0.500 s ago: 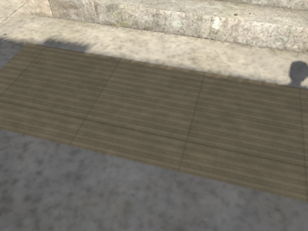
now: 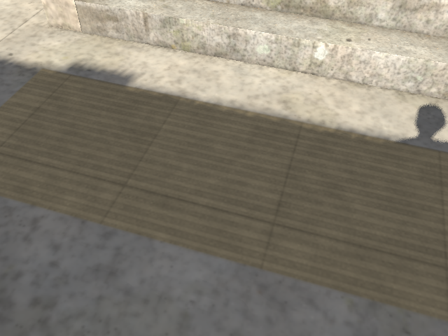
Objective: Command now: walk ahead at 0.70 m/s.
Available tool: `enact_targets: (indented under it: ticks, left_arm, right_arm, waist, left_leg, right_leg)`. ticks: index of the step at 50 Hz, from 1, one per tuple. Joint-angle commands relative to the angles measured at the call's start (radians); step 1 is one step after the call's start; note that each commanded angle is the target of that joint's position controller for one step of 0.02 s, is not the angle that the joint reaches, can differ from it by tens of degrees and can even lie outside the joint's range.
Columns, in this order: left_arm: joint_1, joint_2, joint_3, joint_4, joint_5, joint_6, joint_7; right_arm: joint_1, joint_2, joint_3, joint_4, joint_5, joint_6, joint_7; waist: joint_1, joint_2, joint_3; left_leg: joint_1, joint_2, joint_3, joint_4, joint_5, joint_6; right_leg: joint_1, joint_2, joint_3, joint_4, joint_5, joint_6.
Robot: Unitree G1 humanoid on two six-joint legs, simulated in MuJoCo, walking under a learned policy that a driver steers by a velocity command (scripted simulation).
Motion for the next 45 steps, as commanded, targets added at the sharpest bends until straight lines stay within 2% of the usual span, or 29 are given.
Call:
enact_targets:
  ticks: [1, 5, 7, 8, 9, 10, 11, 12, 13, 14, 16, 19, 22, 26, 27, 29, 30, 31, 32, 33, 34, 35, 36, 37, 38, 39, 40, 42, 45]
  left_arm:
    - [-0.014, 0.12, 0.023, -0.062, 0.0, -0.024, -0.002]
    - [-0.024, 0.161, 0.04, -0.089, -0.002, -0.036, -0.015]
    - [-0.072, 0.173, 0.047, -0.107, -0.007, -0.039, -0.022]
    - [-0.106, 0.162, 0.044, -0.12, -0.005, -0.044, -0.024]
    - [-0.161, 0.123, 0.032, -0.146, 0.009, -0.051, -0.027]
    - [-0.231, 0.016, 0.002, -0.22, 0.001, -0.064, -0.035]
    - [-0.257, 0.07, 0.014, -0.231, 0.015, -0.066, -0.04]
    - [-0.288, 0.093, 0.019, -0.236, 0.018, -0.066, -0.051]
    - [-0.266, 0.097, 0.02, -0.227, 0.021, -0.068, -0.065]
    - [-0.243, 0.094, 0.021, -0.218, 0.03, -0.061, -0.074]
    - [-0.259, 0.076, 0.017, -0.221, 0.044, -0.034, -0.088]
    - [-0.383, 0.066, 0.01, -0.267, 0.037, -0.009, -0.093]
    - [-0.521, 0.064, 0.001, -0.324, 0.03, -0.007, -0.095]
    - [-0.613, 0.052, -0.017, -0.366, 0.016, -0.01, -0.097]
    - [-0.613, 0.056, -0.018, -0.371, 0.013, -0.011, -0.091]
    - [-0.564, 0.084, -0.012, -0.371, 0.008, -0.01, -0.074]
    - [-0.486, 0.111, -0.003, -0.359, 0.01, -0.011, -0.064]
    - [-0.323, 0.151, 0.014, -0.32, 0.009, -0.013, -0.051]
    - [-0.104, 0.189, 0.034, -0.254, 0.012, -0.015, -0.037]
    - [0.072, 0.261, 0.06, -0.215, 0.036, -0.016, -0.022]
    - [0.067, 0.315, 0.082, -0.208, 0.047, -0.015, -0.028]
    - [-0.004, 0.269, 0.075, -0.212, 0.038, -0.015, -0.046]
    - [-0.081, 0.212, 0.062, -0.205, 0.035, -0.028, -0.046]
    - [-0.106, 0.145, 0.047, -0.188, 0.037, -0.04, -0.047]
    - [-0.124, 0.109, 0.034, -0.174, 0.037, -0.05, -0.042]
    - [-0.129, 0.084, 0.022, -0.157, 0.034, -0.056, -0.037]
    - [-0.118, 0.075, 0.016, -0.145, 0.024, -0.065, -0.034]
    - [-0.084, 0.096, 0.014, -0.13, 0.004, -0.081, -0.033]
    - [-0.043, 0.112, 0.011, -0.135, -0.001, -0.092, -0.042]
  right_arm:
    - [-0.114, -0.04, -0.007, -0.1, 0.006, -0.006, 0.001]
    - [-0.15, -0.064, -0.015, -0.148, 0.013, -0.018, 0.002]
    - [-0.071, -0.07, -0.023, -0.139, 0.013, -0.033, 0.002]
    - [0.043, -0.086, -0.033, -0.108, 0.011, -0.046, -0.003]
    - [0.267, -0.156, -0.06, -0.045, 0.001, -0.063, -0.017]
    - [0.396, -0.279, -0.087, -0.032, -0.023, -0.071, -0.026]
    - [0.312, -0.221, -0.073, -0.046, -0.023, -0.061, -0.028]
    - [0.21, -0.179, -0.061, -0.08, -0.013, -0.062, -0.021]
    - [0.167, -0.153, -0.054, -0.094, -0.005, -0.069, -0.013]
    - [0.149, -0.142, -0.049, -0.099, 0.003, -0.076, -0.011]
    - [0.172, -0.109, -0.038, -0.081, 0.01, -0.09, -0.014]
    - [0.258, -0.104, -0.034, -0.056, 0.013, -0.101, -0.011]
    - [0.308, -0.09, -0.025, -0.05, 0.015, -0.11, -0.009]
    - [0.353, -0.111, -0.021, -0.031, 0.021, -0.12, -0.023]
    - [0.353, -0.122, -0.021, -0.026, 0.02, -0.118, -0.024]
    - [0.354, -0.16, -0.023, -0.014, 0.012, -0.112, -0.029]
    - [0.356, -0.186, -0.028, -0.005, 0.003, -0.101, -0.037]
    - [0.345, -0.216, -0.037, 0.001, -0.008, -0.086, -0.047]
    - [0.308, -0.235, -0.044, -0.006, -0.009, -0.072, -0.052]
    - [0.301, -0.182, -0.035, -0.029, -0.01, -0.072, -0.047]
    - [0.388, -0.028, -0.008, -0.065, 0.049, -0.092, -0.013]
    - [0.305, -0.129, -0.026, -0.089, 0.056, -0.106, -0.017]
    - [0.172, -0.143, -0.03, -0.128, 0.053, -0.109, -0.023]
    - [0.142, -0.122, -0.022, -0.139, 0.043, -0.109, -0.021]
    - [0.113, -0.094, -0.018, -0.154, 0.02, -0.098, -0.013]
    - [0.142, -0.063, -0.01, -0.153, -0.003, -0.079, -0.001]
    - [0.141, -0.044, -0.005, -0.157, -0.012, -0.062, 0.011]
    - [0.052, -0.048, 0.001, -0.201, -0.021, -0.043, 0.025]
    - [-0.144, -0.08, 0.011, -0.284, -0.018, -0.044, 0.033]
  waist:
    - [0.002, -0.094, 0.139]
    - [0.014, -0.053, 0.155]
    - [-0.034, -0.018, 0.148]
    - [-0.089, 0.017, 0.121]
    - [-0.192, 0.145, 0.031]
    - [-0.223, 0.387, -0.022]
    - [-0.165, 0.252, 0.023]
    - [-0.115, 0.13, 0.065]
    - [-0.08, 0.085, 0.043]
    - [-0.048, 0.081, 0.034]
    - [-0.031, 0.095, 0.081]
    - [-0.052, 0.064, 0.157]
    - [-0.071, 0.066, 0.206]
    - [-0.073, 0.085, 0.228]
    - [-0.065, 0.091, 0.216]
    - [-0.028, 0.142, 0.145]
    - [0.015, 0.178, 0.086]
    - [0.091, 0.205, -0.001]
    - [0.193, 0.189, -0.102]
    - [0.238, 0.124, -0.216]
    - [0.105, -0.235, -0.342]
    - [0.1, -0.111, -0.283]
    - [0.084, -0.03, -0.111]
    - [0.045, 0.075, -0.014]
    - [0.001, 0.083, 0.031]
    - [-0.046, 0.067, 0.058]
    - [-0.065, 0.038, 0.084]
    - [-0.073, 0.012, 0.16]
    - [-0.041, 0.016, 0.233]
  left_leg:
    - [-0.054, 0.012, 0.016, -0.126, 0.013, -0.011]
    - [0.028, 0.011, 0.052, -0.27, 0.011, 0.015]
    - [0.201, -0.015, 0.086, -0.35, 0.031, 0.037]
    - [0.386, -0.023, 0.081, -0.38, 0.005, 0.052]
    - [0.653, 0.07, -0.081, -0.433, -0.134, 0.083]
    - [0.813, 0.334, -0.54, -0.619, -0.525, 0.153]
    - [0.726, 0.383, -0.722, -0.66, -0.64, 0.196]
    - [0.649, 0.345, -0.607, -0.629, -0.555, 0.174]
    - [0.584, 0.289, -0.501, -0.633, -0.447, 0.152]
    - [0.53, 0.256, -0.425, -0.664, -0.383, 0.136]
    - [0.45, 0.202, -0.323, -0.712, -0.272, 0.127]
    - [0.415, 0.157, -0.219, -0.749, -0.083, 0.137]
    - [0.379, 0.124, -0.137, -0.786, 0.115, 0.145]
    - [0.454, 0.144, -0.052, -0.847, 0.475, 0.129]
    - [0.505, 0.148, -0.025, -0.825, 0.611, 0.125]
    - [0.607, 0.168, 0.01, -0.684, 1.087, 0.114]
    - [0.647, 0.185, 0.017, -0.548, 1.268, 0.11]
    - [0.643, 0.2, 0.018, -0.347, 1.34, 0.107]
    - [0.562, 0.183, 0.036, -0.072, 1.253, 0.102]
    - [0.31, 0.131, 0.024, 0.265, 0.894, 0.113]
    - [-0.107, -0.093, -0.041, 0.672, -0.073, 0.067]
    - [-0.257, -0.07, -0.165, 0.744, -0.103, 0.108]
    - [-0.316, -0.01, -0.143, 0.716, -0.021, 0.117]
    - [-0.285, 0.032, -0.136, 0.643, 0.011, 0.12]
    - [-0.235, 0.065, -0.149, 0.578, 0.019, 0.114]
    - [-0.184, 0.078, -0.147, 0.544, 0.019, 0.1]
    - [-0.173, 0.094, -0.142, 0.508, 0.013, 0.085]
    - [-0.258, 0.129, -0.108, 0.435, 0.046, 0.053]
    - [-0.279, 0.133, -0.027, 0.165, 0.234, 0.029]
  right_leg:
    - [-0.111, -0.283, 0.256, -0.175, -0.409, -0.129]
    - [-0.119, -0.317, 0.255, -0.144, -0.399, -0.151]
    - [-0.202, -0.292, 0.21, -0.078, -0.394, -0.139]
    - [-0.305, -0.251, 0.155, 0.03, -0.334, -0.123]
    - [-0.468, -0.155, 0.052, 0.337, -0.217, -0.089]
    - [-0.747, -0.029, -0.066, 0.72, -0.299, -0.034]
    - [-0.876, -0.044, 0.04, 0.904, -0.238, -0.055]
    - [-0.899, -0.109, 0.081, 0.967, -0.129, -0.058]
    - [-0.836, -0.136, 0.084, 0.957, -0.055, -0.043]
    - [-0.785, -0.16, 0.07, 0.936, -0.028, -0.022]
    - [-0.763, -0.18, 0.036, 0.93, 0.017, 0.015]
    - [-0.818, -0.185, -0.013, 0.864, 0.106, 0.039]
    - [-0.763, -0.167, -0.061, 0.676, 0.183, 0.051]
    - [-0.602, -0.13, -0.128, 0.432, 0.245, 0.001]
    - [-0.564, -0.112, -0.142, 0.392, 0.227, -0.019]
    - [-0.448, -0.033, -0.182, 0.368, 0.13, -0.059]
    - [-0.362, 0.001, -0.182, 0.37, 0.061, -0.078]
    - [-0.204, 0.025, -0.16, 0.368, -0.009, -0.096]
    - [0.032, 0.02, -0.145, 0.298, -0.013, -0.112]
    - [0.321, -0.155, 0.052, 0.331, -0.274, -0.139]
    - [0.574, -0.433, 0.68, 0.144, -0.651, -0.244]
    - [0.528, -0.42, 0.813, 0.011, -0.635, -0.236]
    - [0.384, -0.393, 0.625, 0.012, -0.474, -0.211]
    - [0.219, -0.367, 0.504, -0.012, -0.334, -0.189]
    - [0.09, -0.322, 0.418, -0.03, -0.28, -0.158]
    - [-0.013, -0.288, 0.351, -0.056, -0.277, -0.137]
    - [-0.072, -0.27, 0.312, -0.087, -0.279, -0.132]
    - [-0.122, -0.249, 0.242, -0.149, -0.238, -0.13]
    - [-0.171, -0.178, 0.1, -0.213, -0.014, -0.12]
Keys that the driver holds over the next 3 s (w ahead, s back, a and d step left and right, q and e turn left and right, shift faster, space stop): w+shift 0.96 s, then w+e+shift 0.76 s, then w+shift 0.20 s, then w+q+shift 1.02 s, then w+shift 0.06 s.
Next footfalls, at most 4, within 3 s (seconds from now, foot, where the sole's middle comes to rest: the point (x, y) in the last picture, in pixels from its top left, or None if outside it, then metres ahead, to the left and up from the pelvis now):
0.18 left None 0.13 0.16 -0.79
0.64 right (236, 326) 0.59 0.00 -0.79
1.12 left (187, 206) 1.04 0.19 -0.79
1.58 right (250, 141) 1.41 -0.05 -0.79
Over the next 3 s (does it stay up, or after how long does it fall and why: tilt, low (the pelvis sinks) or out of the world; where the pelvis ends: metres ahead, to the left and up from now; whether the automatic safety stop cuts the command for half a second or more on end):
stays up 2.13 -0.61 0.23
